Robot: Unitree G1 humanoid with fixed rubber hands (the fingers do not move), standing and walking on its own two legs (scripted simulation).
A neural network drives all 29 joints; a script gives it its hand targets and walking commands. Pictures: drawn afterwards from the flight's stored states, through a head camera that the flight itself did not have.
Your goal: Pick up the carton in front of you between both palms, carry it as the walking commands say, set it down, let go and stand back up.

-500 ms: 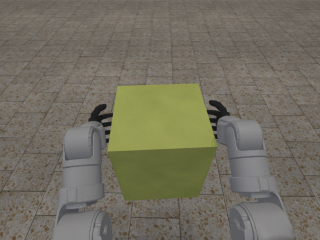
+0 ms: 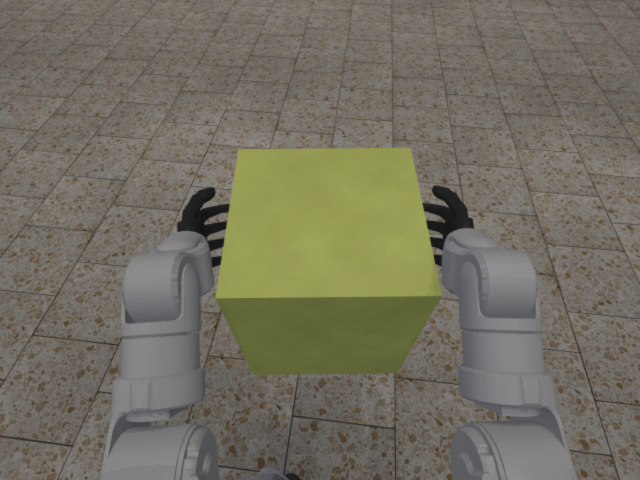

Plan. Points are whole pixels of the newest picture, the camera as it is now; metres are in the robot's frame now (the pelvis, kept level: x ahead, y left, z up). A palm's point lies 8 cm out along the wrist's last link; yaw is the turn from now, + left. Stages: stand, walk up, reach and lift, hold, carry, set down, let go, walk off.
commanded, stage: carry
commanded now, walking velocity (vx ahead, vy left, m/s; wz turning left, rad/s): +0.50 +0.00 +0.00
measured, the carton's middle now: (324, 271) +0.38 +0.01 +0.03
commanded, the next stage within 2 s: none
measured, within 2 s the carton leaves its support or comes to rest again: neither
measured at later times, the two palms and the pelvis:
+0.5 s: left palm (250, 99) +0.65 +0.12 +0.12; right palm (436, 95) +0.67 -0.18 +0.12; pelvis +0.32 -0.04 +0.02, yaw +2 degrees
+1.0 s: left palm (252, 43) +0.89 +0.14 +0.10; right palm (400, 41) +0.89 -0.16 +0.10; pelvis +0.62 -0.01 +0.02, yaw -1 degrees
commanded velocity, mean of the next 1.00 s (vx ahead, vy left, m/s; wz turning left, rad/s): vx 0.38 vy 0.00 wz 0.00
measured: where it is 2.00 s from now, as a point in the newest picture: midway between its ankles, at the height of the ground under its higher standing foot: (328, 315)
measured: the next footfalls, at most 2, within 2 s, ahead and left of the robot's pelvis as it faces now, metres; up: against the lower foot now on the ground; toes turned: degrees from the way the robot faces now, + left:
right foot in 0.42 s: +0.43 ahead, -0.11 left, +0.00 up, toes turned -6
left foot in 0.90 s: +0.75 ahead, +0.08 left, +0.00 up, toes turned -4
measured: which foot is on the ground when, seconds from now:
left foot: down 0.00-0.40, up 0.42-0.88, down 0.90-1.00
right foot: up 0.00-0.40, down 0.42-0.92, up 0.94-1.00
